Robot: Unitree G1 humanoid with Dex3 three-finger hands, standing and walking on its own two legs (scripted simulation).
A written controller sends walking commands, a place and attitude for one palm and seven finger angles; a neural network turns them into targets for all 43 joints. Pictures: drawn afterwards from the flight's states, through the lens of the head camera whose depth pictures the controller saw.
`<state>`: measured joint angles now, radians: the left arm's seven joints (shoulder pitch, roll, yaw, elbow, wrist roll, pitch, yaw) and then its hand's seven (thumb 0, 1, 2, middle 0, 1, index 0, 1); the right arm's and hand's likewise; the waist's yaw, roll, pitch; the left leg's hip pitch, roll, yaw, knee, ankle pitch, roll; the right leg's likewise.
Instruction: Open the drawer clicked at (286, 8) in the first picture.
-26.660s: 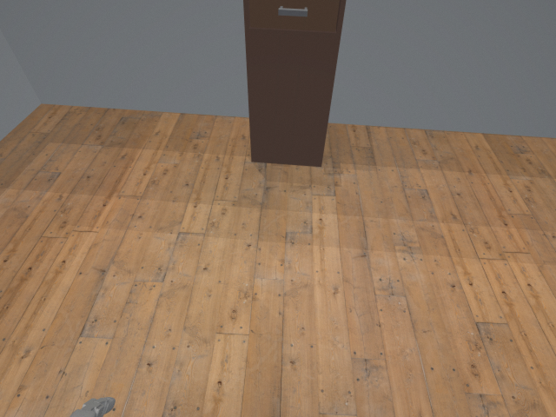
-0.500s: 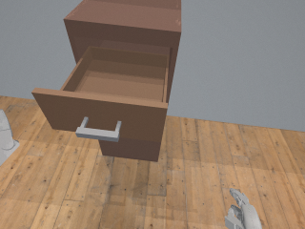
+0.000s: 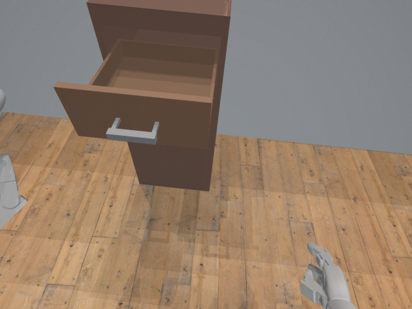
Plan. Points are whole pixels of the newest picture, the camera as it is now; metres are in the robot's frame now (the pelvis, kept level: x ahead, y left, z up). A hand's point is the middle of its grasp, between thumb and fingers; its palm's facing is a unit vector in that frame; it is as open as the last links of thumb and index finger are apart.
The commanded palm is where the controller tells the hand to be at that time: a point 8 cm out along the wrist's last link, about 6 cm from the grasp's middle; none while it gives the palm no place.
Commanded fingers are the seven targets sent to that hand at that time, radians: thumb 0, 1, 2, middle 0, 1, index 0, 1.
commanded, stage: stop stepping back and stand still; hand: left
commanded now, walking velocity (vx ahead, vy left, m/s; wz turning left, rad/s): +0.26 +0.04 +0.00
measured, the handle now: (134, 130) +0.49 +0.20 +0.04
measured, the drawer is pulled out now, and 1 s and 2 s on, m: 0.30 0.30 0.30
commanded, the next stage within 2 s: let the arm hang, fingers relaxed in 1.12 s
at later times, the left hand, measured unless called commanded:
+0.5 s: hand out of the picture +0.08 +0.24 +0.22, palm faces +0.49 -0.78 -0.39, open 7.4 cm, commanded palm +0.01 +0.28 +0.23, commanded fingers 0.00 0.90 0.90 -0.20 -0.30 -0.20 -0.30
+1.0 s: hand out of the picture +0.09 +0.23 +0.21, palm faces +0.45 -0.77 -0.44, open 7.4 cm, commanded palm +0.02 +0.27 +0.23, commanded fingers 0.00 0.90 0.90 -0.20 -0.30 -0.20 -0.30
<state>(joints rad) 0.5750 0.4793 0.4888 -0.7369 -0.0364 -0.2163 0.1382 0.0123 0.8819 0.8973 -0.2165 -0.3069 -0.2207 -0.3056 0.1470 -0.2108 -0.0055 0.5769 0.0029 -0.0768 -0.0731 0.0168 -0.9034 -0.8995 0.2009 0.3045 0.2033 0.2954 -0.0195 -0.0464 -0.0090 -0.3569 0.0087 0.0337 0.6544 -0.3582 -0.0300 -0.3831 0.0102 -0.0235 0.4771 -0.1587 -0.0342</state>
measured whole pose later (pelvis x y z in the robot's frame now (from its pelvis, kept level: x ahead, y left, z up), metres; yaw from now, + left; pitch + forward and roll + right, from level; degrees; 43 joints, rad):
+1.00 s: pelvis -0.10 -0.01 +0.00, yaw +2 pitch +0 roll +0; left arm 0.55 0.43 0.46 -0.67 -0.02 -0.26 0.16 0.01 0.88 0.90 -0.21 -0.31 -0.22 -0.31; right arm 0.22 -0.21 -0.01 0.60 0.00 -0.14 -0.07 0.02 -0.90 -0.90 0.20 0.30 0.20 0.29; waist -0.01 -0.05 0.00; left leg -0.28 0.02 0.08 0.53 -0.25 0.02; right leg -0.24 -0.02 -0.08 0.52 -0.29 -0.01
